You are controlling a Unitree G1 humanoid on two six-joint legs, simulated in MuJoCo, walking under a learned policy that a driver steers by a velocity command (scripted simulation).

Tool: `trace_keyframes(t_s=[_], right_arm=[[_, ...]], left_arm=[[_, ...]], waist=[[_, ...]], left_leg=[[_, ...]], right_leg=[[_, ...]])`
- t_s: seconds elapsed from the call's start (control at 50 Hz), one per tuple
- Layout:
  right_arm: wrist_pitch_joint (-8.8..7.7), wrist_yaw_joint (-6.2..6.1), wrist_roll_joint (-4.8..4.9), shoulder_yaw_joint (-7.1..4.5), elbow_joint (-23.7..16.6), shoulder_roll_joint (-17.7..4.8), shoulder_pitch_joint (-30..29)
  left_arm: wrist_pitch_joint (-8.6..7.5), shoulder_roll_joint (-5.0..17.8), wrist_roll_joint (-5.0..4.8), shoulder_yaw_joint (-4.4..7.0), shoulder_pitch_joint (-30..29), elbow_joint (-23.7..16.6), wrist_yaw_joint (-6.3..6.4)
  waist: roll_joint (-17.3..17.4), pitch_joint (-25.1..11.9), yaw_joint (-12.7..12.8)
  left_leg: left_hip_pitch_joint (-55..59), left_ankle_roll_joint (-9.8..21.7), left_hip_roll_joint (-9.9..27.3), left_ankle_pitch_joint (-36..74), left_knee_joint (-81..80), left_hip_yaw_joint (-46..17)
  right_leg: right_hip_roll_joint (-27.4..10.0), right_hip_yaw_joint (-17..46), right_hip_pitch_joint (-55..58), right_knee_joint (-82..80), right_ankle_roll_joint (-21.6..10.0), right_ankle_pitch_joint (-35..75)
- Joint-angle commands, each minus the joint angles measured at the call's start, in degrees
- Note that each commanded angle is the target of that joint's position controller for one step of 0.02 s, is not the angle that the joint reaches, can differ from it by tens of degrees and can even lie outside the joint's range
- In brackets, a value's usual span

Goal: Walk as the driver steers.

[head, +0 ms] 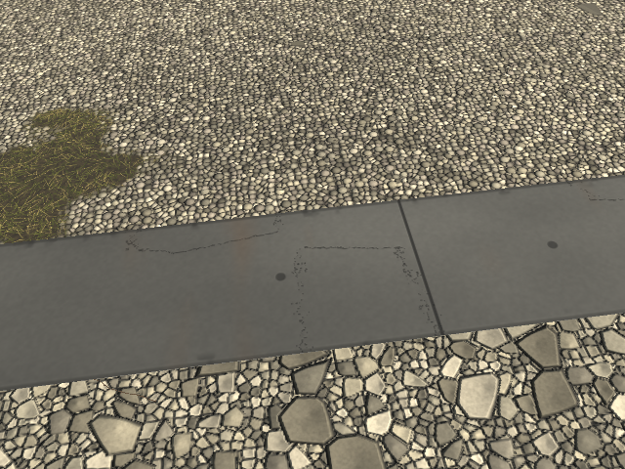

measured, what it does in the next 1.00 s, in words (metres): walks ahead, turning right: right foot, then left foot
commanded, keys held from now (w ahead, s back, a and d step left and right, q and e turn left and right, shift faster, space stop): w+e+shift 0.62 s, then w+shift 0.36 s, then q+shift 0.02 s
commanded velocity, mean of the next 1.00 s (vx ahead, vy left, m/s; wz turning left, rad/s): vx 0.99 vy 0.00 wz -0.75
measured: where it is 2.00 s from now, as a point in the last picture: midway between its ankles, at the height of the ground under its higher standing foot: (496, 261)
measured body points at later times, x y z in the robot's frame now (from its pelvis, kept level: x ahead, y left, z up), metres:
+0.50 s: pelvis +0.42 -0.06 +0.01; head +0.43 -0.09 +0.45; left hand +0.53 +0.17 -0.11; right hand +0.59 -0.37 -0.03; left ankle +0.69 +0.06 -0.66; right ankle +0.34 -0.08 -0.73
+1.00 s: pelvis +0.79 -0.23 -0.01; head +0.80 -0.25 +0.44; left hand +1.12 -0.30 -0.05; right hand +0.54 -0.34 -0.13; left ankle +0.77 -0.03 -0.73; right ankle +0.84 -0.49 -0.67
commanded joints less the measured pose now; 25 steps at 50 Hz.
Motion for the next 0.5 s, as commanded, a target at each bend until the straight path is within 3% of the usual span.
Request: trace_keyframes(t_s=[0.02,0.08,0.12,0.14,0.16,0.18,0.2,0.22,0.24,0.26,0.28,0.3,0.32,0.36,0.38,0.42,0.44,0.46,0.5], right_arm=[[-1.54,-1.4,-0.26,-0.13,-6.6,-5.9,-8.9],[-0.44,-2.38,0.13,-0.51,-7.0,-9.0,-5.7],[0.66,-3.25,0.0,-1.05,-8.4,-12.1,-5.7],[1.48,-3.84,0.05,-1.48,-9.1,-13.7,-6.0],[2.28,-4.02,0.26,-1.95,-10.1,-15.4,-8.3],[2.52,-3.44,0.93,-2.33,-12.0,-16.1,-12.1],[1.98,-2.33,2.11,-2.2,-13.3,-14.5,-16.0],[-0.79,-0.87,0.95,1.34,-16.4,-0.7,-15.8],[-4.1,0.18,3.14,3.05,-21.4,2.3,-8.8],[-5.82,0.65,3.8,2.01,-23.4,-4.2,-17.9],[-5.83,0.43,4.37,1.44,-24.6,-5.0,-20.9],[-5.14,0.04,3.32,1.58,-23.9,-4.1,-18.4],[-4.04,-0.08,2.04,1.43,-23.3,-3.9,-16.3],[-1.86,-0.56,1.36,0.48,-23.0,-5.5,-15.0],[-1.32,-1.05,1.02,0.4,-23.7,-5.7,-17.0],[-1.08,-1.74,-0.24,1.15,-27.0,-3.4,-25.5],[-1.08,-1.79,-0.27,1.52,-28.2,-1.8,-28.5],[-1.04,-1.78,0.14,1.67,-29.3,-0.6,-30.7],[-1.18,-1.53,1.82,0.92,-30.9,-1.3,-33.1]], left_arm=[[-0.33,0.1,0.52,-0.5,0.1,-3.4,-1.35],[-1.57,0.5,0.29,-0.75,-7.3,-7.0,-3.77],[-1.97,2.4,-0.11,0.09,-7.3,-8.3,-4.96],[-1.71,3.9,-0.68,0.82,-3.6,-8.1,-5.12],[-1.01,6.5,-1.06,2.09,4.4,-7.0,-4.97],[-0.07,11.2,-0.92,4.28,16.7,-4.3,-4.43],[0.65,15.1,-1.05,6.55,29.5,-0.4,-2.92],[1.14,16.3,0.08,6.16,26.0,1.3,-2.48],[-1.17,11.2,3.02,3.27,20.8,-2.7,-2.98],[-2.31,6.2,2.81,2.72,22.0,-3.2,-3.15],[-3.47,5.6,2.51,2.39,20.9,-2.7,-3.66],[-4.3,5.8,1.93,2.23,15.9,-3.8,-3.87],[-4.63,6.2,1.88,2.16,11.3,-5.2,-3.44],[-4.39,5.9,1.41,1.86,7.9,-6.5,-2.09],[-4.35,5.2,1.07,1.6,8.4,-6.5,-1.32],[-3.94,4.5,0.6,1.37,10.0,-6.2,0.37],[-3.48,4.6,0.45,1.43,10.4,-5.8,0.88],[-3.04,5.1,0.38,1.66,10.9,-5.5,1.06],[-2.64,6.1,-0.02,2.25,12.5,-4.8,0.79]], waist=[[0.9,10.0,4.3],[-0.6,11.1,2.0],[2.6,7.4,3.6],[5.7,4.5,6.3],[9.1,0.2,11.2],[10.7,-5.4,17.5],[6.7,-8.8,23.4],[-19.2,-0.3,14.4],[-21.6,-14.1,5.7],[-9.8,-12.5,10.3],[1.9,-5.5,7.5],[8.2,-3.6,3.2],[9.6,-1.5,0.7],[9.1,1.4,-1.3],[8.7,2.8,-0.6],[6.2,5.3,2.6],[3.8,5.4,4.1],[1.4,5.1,5.6],[-1.7,3.3,8.2]], left_leg=[[-11.7,4.5,15.2,17.5,-12.8,-2.6],[-1.5,1.7,16.1,30.5,-10.2,1.1],[1.8,0.4,15.8,59.6,-3.3,3.5],[3.2,0.7,16.6,73.9,3.0,3.7],[2.6,1.8,17.9,84.6,12.5,3.1],[-3.1,3.4,18.3,86.9,26.7,1.3],[-13.9,2.3,13.1,68.4,49.0,0.7],[-37.1,0.0,-1.5,-9.4,75.9,-4.4],[-52.2,1.9,-3.8,-14.5,84.0,-21.0],[-54.4,5.4,-0.7,-7.5,78.9,-24.5],[-53.7,6.4,1.1,-3.4,72.3,-23.4],[-49.7,5.5,3.7,-0.4,67.0,-24.4],[-44.9,3.8,5.2,1.4,63.0,-25.2],[-39.8,0.3,7.1,2.4,54.9,-24.2],[-38.4,-1.2,7.5,3.3,49.7,-22.9],[-34.9,-3.5,6.2,12.2,36.7,-19.5],[-32.2,-4.0,5.0,17.9,29.8,-18.4],[-29.2,-4.4,3.5,21.4,23.4,-17.4],[-24.1,-5.4,0.9,24.1,16.0,-16.8]], right_leg=[[-1.1,-0.4,2.0,-7.3,-0.1,9.0],[0.9,-6.1,0.6,-18.5,-2.0,9.7],[5.9,-13.4,10.0,-22.0,-3.1,6.5],[8.5,-15.3,15.5,-20.9,-3.5,2.6],[10.2,-15.3,24.4,-19.2,-4.7,-2.8],[11.5,-13.3,40.1,-19.4,-6.8,-7.3],[11.1,-7.9,57.7,-28.0,-9.5,-4.9],[6.2,9.2,62.6,-31.6,-14.0,-2.0],[-4.0,43.8,71.8,-44.2,-24.8,-26.1],[-5.2,49.2,68.7,-54.5,-20.3,-35.6],[-4.5,46.7,59.9,-56.8,-16.7,-36.5],[-4.1,43.9,51.0,-55.6,-16.0,-34.4],[-1.1,39.8,42.2,-54.8,-15.5,-31.0],[3.6,30.3,32.8,-56.2,-14.3,-24.0],[5.1,26.5,29.6,-56.3,-14.0,-19.6],[8.5,20.1,23.9,-56.0,-13.1,-11.3],[10.4,17.7,22.4,-54.8,-11.5,-10.1],[11.6,16.5,21.5,-53.9,-9.9,-10.1],[11.2,18.4,22.4,-52.5,-8.4,-13.5]])
Keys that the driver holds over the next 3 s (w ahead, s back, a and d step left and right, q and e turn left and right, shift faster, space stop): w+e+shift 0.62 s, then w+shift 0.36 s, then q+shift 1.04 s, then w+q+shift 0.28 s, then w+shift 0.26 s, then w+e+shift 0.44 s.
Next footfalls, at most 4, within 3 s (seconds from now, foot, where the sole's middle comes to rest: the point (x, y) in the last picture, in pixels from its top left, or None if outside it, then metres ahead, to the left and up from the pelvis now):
0.20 right None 0.38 -0.09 -0.77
0.62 left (340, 366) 0.80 -0.06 -0.77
1.10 right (533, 308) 0.93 -0.56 -0.77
1.52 left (454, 250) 1.14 -0.41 -0.77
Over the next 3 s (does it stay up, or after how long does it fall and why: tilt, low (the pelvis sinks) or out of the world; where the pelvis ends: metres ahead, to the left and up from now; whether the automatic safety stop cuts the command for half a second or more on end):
stays up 1.37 -0.19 -0.04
